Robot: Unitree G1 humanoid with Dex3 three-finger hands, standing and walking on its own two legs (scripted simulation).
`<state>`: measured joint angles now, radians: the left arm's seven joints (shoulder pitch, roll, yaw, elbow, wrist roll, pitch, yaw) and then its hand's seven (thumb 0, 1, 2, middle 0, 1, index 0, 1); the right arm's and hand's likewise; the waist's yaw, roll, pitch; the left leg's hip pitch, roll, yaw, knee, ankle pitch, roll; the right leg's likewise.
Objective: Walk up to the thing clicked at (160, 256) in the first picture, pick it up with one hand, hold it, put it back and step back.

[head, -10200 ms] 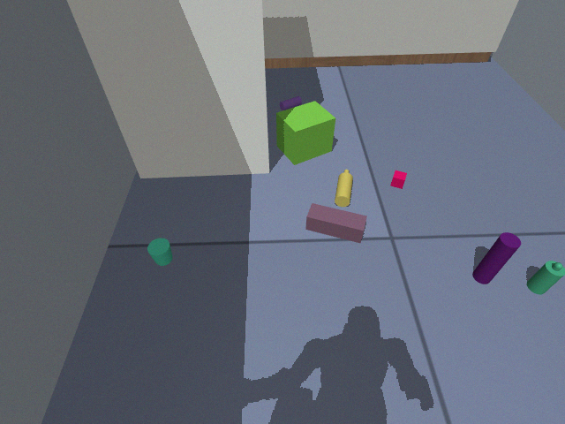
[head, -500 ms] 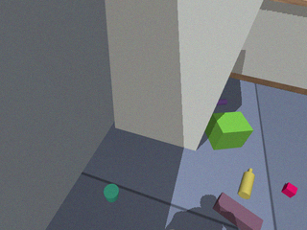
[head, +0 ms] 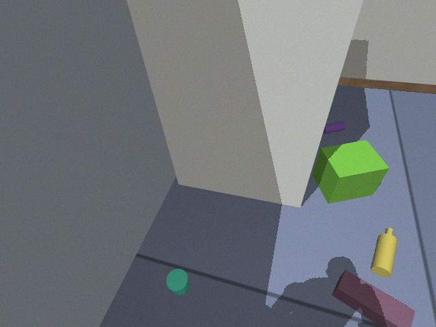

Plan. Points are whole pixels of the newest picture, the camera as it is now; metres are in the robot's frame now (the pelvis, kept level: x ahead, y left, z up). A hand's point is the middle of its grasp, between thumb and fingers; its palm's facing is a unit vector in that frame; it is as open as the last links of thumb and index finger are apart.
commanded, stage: walk up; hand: left
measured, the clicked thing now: (178, 283) +0.44 +0.24 -0.71
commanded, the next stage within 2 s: stand in 1.24 s
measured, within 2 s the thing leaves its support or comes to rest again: neither
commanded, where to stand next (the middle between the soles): +0.05 +0.00 m, yaw +0 degrees
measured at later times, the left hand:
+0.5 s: hand out of the picture +0.11 +0.28 -0.16, palm faces -0.09 -0.93 -0.35, open 7.4 cm
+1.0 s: hand out of the picture +0.16 +0.26 -0.14, palm faces -0.06 -0.94 -0.34, open 7.4 cm
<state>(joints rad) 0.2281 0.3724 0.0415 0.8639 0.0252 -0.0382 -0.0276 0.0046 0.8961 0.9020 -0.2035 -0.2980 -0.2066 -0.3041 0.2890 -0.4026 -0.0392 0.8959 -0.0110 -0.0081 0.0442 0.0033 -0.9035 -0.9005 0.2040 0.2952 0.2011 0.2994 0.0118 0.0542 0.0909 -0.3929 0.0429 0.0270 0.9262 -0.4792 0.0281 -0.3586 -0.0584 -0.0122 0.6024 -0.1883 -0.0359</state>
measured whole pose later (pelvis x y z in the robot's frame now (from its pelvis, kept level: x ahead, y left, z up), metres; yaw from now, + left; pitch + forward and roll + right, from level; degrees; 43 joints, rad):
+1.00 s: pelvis +0.06 +0.01 +0.01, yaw -1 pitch -2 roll +0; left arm 0.12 0.37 0.00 1.05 0.00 -0.02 -0.01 0.01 0.90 0.90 -0.20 -0.30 -0.20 -0.30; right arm 0.16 -0.38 -0.01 1.06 -0.01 -0.04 0.02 0.00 -0.90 -0.90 0.20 0.30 0.20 0.30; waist -0.01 -0.01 0.06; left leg -0.18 0.02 0.04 0.49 -0.27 0.00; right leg -0.18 0.00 0.00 0.51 -0.29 -0.01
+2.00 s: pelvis +0.04 +0.01 +0.03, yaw -1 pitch -3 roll +0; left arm 0.11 0.34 0.00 1.16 0.00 -0.01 -0.01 0.01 0.90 0.90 -0.20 -0.30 -0.20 -0.30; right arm 0.10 -0.35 -0.01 1.16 -0.02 -0.01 0.02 0.00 -0.90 -0.90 0.20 0.29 0.20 0.30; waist -0.01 0.00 0.05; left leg -0.13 0.02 0.03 0.32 -0.14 -0.01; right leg -0.11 0.01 -0.01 0.31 -0.16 -0.01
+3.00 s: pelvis +0.06 +0.01 +0.03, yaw +0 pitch -2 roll +0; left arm 0.11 0.35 0.00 1.14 0.01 -0.01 0.00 0.01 0.90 0.90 -0.20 -0.30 -0.20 -0.30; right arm 0.09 -0.35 0.00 1.13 -0.01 -0.01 0.01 0.00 -0.90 -0.90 0.20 0.30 0.20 0.30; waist 0.00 0.00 0.04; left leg -0.10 0.02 0.02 0.31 -0.17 -0.01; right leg -0.08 0.00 -0.02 0.30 -0.18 0.00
